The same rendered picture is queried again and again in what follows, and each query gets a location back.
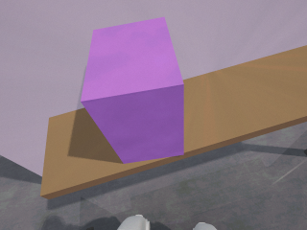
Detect table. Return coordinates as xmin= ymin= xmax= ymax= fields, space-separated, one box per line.
xmin=40 ymin=45 xmax=307 ymax=199

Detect robot left thigh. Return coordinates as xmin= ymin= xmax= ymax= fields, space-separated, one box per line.
xmin=117 ymin=216 xmax=151 ymax=230

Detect carton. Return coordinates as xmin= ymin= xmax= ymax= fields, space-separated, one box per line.
xmin=81 ymin=16 xmax=184 ymax=164

